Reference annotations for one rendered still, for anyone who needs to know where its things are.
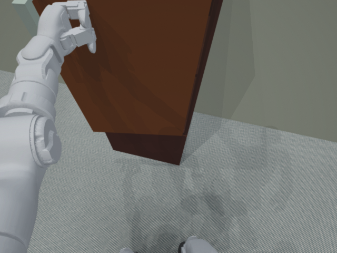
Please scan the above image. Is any robot left upper arm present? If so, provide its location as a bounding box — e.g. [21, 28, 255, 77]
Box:
[0, 114, 62, 253]

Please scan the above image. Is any cupboard door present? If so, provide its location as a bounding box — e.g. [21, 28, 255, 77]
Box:
[32, 0, 212, 136]

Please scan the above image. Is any robot left forearm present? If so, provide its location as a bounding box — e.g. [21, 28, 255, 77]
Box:
[0, 35, 64, 123]

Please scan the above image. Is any robot left hand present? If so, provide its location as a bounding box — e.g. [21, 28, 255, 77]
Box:
[37, 0, 97, 56]

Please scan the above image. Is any robot right thigh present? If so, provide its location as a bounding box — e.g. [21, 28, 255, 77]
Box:
[181, 239, 218, 253]

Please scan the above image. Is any handle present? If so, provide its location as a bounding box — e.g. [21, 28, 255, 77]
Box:
[12, 0, 40, 38]

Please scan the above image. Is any robot right shin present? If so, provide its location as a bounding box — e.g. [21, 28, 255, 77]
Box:
[185, 236, 197, 244]

